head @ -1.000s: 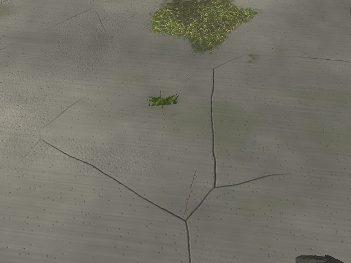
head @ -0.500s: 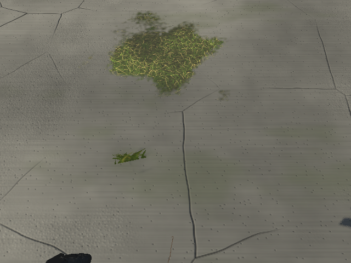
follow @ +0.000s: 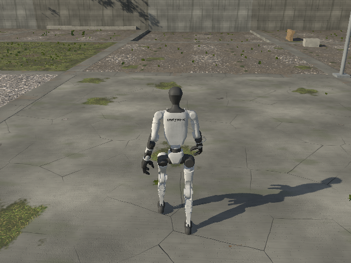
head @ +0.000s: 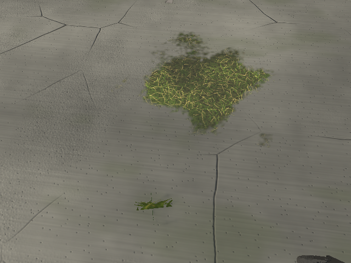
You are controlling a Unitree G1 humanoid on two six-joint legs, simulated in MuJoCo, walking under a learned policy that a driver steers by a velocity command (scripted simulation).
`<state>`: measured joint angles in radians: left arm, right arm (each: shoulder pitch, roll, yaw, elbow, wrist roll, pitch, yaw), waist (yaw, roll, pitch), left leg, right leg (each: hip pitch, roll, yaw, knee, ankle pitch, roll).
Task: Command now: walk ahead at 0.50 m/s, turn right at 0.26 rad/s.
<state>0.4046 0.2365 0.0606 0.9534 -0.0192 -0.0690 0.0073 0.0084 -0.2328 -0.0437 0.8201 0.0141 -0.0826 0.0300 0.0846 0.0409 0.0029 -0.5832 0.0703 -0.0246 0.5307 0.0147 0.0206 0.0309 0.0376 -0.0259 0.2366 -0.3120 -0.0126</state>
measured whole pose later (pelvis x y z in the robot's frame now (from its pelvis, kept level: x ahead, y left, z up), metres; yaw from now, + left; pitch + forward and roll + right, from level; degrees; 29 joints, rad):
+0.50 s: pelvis +0.25 +0.01 +0.00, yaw -16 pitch +1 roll +2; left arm 0.10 0.25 0.08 0.77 -0.01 -0.02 -0.04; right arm 0.29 -0.25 -0.08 0.95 0.00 -0.07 -0.03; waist -0.07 -0.03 0.02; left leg 0.04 0.02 0.26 0.26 -0.32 -0.02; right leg -0.65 -0.10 -0.01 0.69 -0.02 -0.04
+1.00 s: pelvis +0.38 -0.06 +0.00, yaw -33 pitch +4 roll +1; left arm 0.18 0.29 0.09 0.66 0.00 0.03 0.03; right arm 0.08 -0.29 -0.07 0.78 0.00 -0.01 -0.04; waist 0.03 0.02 0.01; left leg -0.53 0.01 -0.12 0.78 -0.29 -0.08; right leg -0.38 0.14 0.16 0.49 -0.16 -0.06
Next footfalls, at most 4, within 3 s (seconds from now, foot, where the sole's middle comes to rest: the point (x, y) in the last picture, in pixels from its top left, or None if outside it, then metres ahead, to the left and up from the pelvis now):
0.06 left None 0.21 0.14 -0.77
0.58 right None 0.42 -0.16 -0.77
1.08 left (193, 248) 0.53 0.02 -0.77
1.40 right None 0.34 -0.17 -0.77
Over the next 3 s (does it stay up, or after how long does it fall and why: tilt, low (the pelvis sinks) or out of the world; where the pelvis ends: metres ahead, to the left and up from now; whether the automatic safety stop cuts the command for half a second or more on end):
stays up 0.56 -0.16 0.00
